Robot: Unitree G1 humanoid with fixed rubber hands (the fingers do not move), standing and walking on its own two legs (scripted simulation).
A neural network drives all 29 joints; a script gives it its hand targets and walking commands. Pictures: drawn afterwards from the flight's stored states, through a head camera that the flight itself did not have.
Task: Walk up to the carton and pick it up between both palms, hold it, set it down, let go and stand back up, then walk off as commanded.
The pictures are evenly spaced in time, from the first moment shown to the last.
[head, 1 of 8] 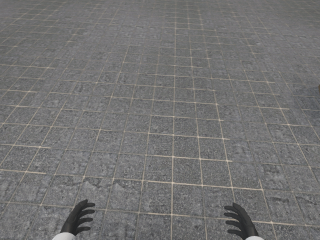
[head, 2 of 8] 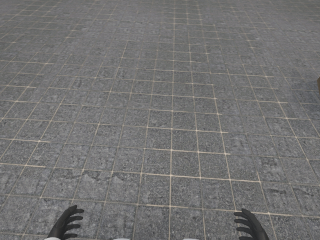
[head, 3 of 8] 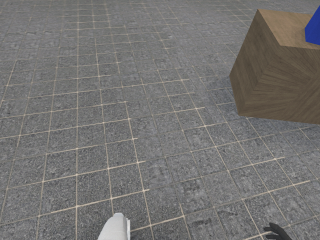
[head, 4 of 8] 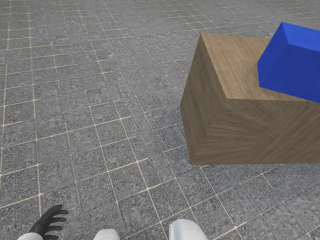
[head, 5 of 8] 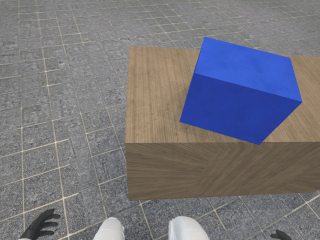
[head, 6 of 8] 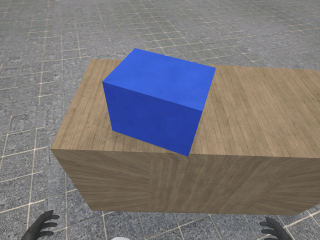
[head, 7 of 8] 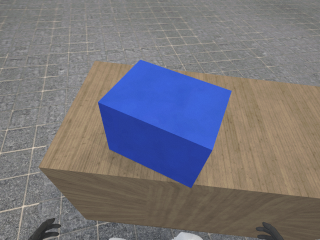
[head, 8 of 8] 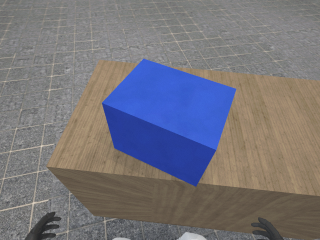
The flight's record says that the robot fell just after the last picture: no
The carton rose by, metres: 0.00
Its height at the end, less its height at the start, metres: +0.00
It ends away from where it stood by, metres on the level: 0.00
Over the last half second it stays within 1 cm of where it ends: yes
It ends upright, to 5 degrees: yes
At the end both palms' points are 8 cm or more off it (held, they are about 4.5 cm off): yes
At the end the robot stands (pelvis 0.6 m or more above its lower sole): yes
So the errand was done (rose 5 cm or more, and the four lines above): no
